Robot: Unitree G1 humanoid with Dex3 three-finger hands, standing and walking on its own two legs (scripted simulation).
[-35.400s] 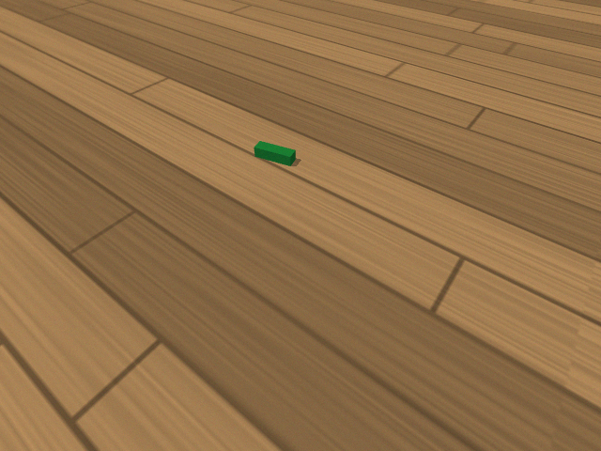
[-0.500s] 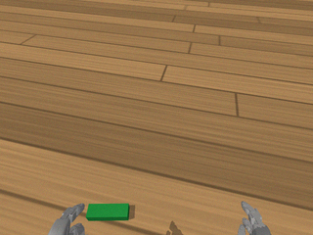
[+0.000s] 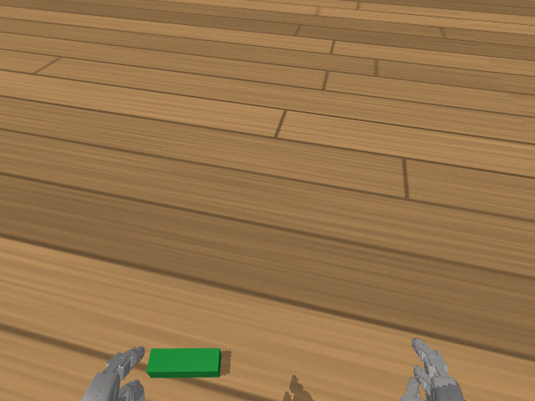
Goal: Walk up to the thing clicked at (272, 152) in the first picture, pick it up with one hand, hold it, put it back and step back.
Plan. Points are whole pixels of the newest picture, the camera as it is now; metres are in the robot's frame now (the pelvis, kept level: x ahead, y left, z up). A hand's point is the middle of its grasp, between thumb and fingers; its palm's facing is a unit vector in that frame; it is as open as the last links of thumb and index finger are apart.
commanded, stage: home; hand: left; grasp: from above
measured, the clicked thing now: (185, 362) +0.41 +0.27 -0.68
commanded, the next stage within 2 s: stand in 0.82 s
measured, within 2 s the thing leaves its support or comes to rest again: neither
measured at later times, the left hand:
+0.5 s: hand out of the picture +0.17 +0.18 -0.05, palm faces +0.03 -0.98 -0.20, open 7.4 cm
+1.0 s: hand out of the picture +0.17 +0.19 -0.07, palm faces +0.00 -0.96 -0.29, open 7.4 cm
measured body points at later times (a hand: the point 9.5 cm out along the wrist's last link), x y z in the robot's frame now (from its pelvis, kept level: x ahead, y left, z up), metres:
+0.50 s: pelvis +0.01 +0.00 +0.00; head +0.02 +0.01 +0.45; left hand +0.16 +0.23 -0.03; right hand +0.16 -0.24 -0.06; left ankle +0.01 +0.12 -0.68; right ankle +0.01 -0.13 -0.68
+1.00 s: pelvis +0.00 +0.00 +0.01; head +0.02 +0.01 +0.46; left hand +0.16 +0.24 -0.05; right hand +0.15 -0.25 -0.08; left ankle +0.01 +0.12 -0.68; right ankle +0.01 -0.13 -0.68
